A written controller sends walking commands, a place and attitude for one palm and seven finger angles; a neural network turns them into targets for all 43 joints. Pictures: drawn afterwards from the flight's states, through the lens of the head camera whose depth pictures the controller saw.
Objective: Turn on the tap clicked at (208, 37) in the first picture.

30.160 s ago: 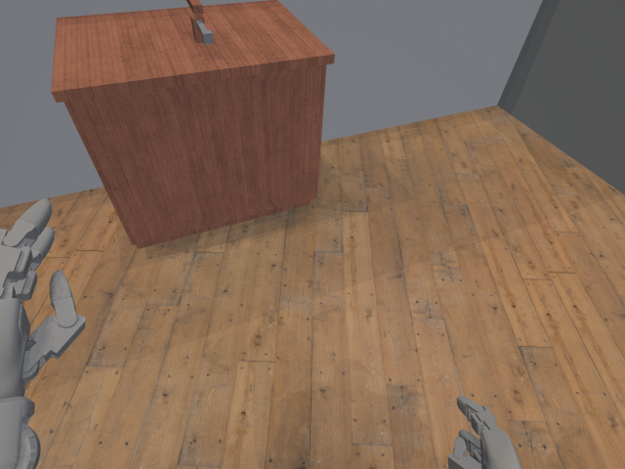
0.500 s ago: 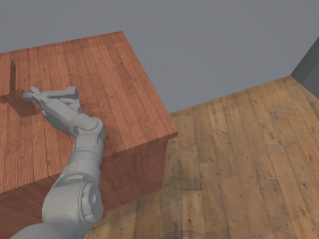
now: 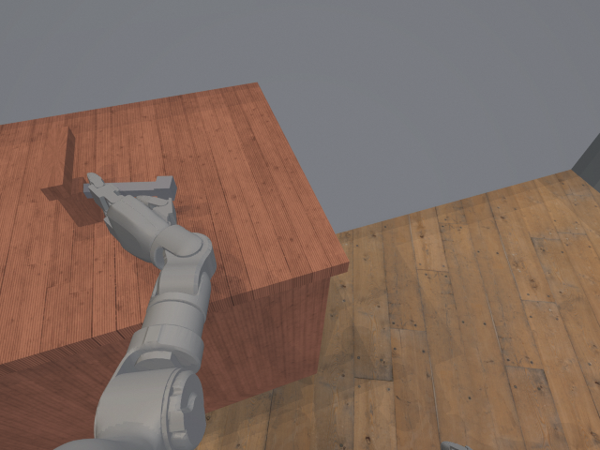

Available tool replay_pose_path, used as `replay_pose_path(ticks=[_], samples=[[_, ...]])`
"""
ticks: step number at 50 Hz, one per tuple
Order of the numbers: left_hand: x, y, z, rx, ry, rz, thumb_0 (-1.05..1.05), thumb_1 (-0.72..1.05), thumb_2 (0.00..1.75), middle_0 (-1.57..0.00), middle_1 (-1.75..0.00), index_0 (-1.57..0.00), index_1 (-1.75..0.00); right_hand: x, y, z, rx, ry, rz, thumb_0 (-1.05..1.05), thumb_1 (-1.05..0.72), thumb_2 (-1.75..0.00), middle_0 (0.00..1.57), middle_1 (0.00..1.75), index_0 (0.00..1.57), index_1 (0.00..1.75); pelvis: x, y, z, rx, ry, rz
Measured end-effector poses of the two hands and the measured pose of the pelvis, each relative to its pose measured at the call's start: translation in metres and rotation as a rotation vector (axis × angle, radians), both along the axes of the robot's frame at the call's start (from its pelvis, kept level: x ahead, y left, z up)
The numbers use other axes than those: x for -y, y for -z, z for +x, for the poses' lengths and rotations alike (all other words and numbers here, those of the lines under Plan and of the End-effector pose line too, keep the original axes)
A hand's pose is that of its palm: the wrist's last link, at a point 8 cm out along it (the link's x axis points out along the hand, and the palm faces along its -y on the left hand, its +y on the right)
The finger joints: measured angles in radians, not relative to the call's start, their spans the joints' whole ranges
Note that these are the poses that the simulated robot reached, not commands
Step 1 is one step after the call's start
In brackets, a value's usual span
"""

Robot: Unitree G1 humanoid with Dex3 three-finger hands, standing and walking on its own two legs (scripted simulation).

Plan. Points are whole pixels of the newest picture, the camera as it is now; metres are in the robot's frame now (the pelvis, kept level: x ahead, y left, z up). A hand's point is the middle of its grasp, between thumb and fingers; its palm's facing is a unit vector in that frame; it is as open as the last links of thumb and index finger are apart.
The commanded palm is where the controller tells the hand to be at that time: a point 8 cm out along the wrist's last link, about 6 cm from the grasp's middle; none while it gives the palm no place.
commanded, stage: lift the hand up off the lever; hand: left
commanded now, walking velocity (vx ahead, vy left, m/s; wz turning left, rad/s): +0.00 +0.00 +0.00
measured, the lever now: (165, 188) +0.49 +0.22 +0.06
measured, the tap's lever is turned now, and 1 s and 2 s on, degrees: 74 74 74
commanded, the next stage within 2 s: draw the hand back beside the body in 1.46 s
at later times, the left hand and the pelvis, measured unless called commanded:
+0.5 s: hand (169, 201) +0.42 +0.19 +0.11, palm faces +0.82 -0.57 -0.12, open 7.8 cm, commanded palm +0.36 +0.20 +0.12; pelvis -0.01 -0.01 +0.01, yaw +0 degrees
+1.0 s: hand (166, 193) +0.42 +0.19 +0.13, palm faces +0.81 -0.58 -0.11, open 7.8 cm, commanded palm +0.36 +0.20 +0.13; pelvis +0.00 +0.00 +0.01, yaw +0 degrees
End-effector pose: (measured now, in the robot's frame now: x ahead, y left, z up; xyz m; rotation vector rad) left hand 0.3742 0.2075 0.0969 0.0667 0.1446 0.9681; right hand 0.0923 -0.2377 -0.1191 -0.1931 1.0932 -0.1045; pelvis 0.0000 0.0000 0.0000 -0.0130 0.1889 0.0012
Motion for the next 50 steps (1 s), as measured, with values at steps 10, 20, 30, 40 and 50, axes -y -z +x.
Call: replay_pose_path(ticks=[10,20,30,40,50], samples=[[0.003,-0.010,-0.010,0.003,0.006,0.006,0.02,0.90,0.89,-0.15,-0.15,-0.15,-0.15,0.005,-0.002,-0.002,0.005,0.002,-0.005,0.00,-0.90,-0.90,0.20,0.30,0.20,0.30,0.004,-0.003,-0.004,0.028,-0.005,0.004],[0.007,-0.019,-0.012,0.006,0.002,0.015,0.02,0.90,0.89,-0.15,-0.15,-0.15,-0.15,0.010,-0.004,-0.009,0.013,0.019,-0.014,0.00,-0.90,-0.90,0.20,0.30,0.20,0.30,0.006,-0.005,-0.010,0.039,0.000,0.006],[0.006,-0.026,-0.013,0.005,-0.004,0.006,0.02,0.90,0.89,-0.15,-0.15,-0.15,-0.15,0.011,-0.006,-0.013,0.016,0.029,-0.012,0.00,-0.90,-0.90,0.20,0.30,0.20,0.30,0.006,-0.008,-0.010,0.048,0.006,0.008],[0.006,-0.031,-0.011,0.007,0.006,0.004,0.02,0.90,0.89,-0.15,-0.15,-0.15,-0.15,0.008,-0.009,-0.006,0.027,0.021,-0.015,0.00,-0.90,-0.90,0.20,0.30,0.20,0.30,0.004,-0.010,-0.009,0.058,0.005,0.008],[0.008,-0.039,-0.013,0.007,0.016,-0.005,0.02,0.90,0.89,-0.15,-0.15,-0.15,-0.15,0.003,-0.013,0.009,0.055,0.013,0.000,0.00,-0.90,-0.90,0.20,0.30,0.20,0.30,0.003,-0.012,-0.003,0.072,0.010,0.010]])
